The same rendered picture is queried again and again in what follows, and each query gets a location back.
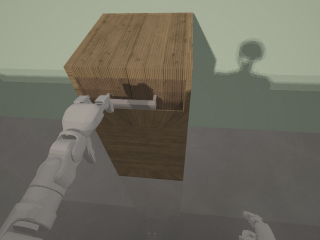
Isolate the cabinet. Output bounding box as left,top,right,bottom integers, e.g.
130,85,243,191
63,12,193,181

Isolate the drawer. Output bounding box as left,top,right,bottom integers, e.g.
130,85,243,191
76,77,185,111

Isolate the robot right hand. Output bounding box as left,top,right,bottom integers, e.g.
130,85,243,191
239,211,276,240

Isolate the handle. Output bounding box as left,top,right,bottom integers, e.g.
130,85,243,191
106,93,157,110

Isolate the robot left hand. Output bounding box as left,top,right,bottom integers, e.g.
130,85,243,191
62,95,114,164

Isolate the left robot forearm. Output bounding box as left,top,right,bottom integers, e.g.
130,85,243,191
0,130,88,240

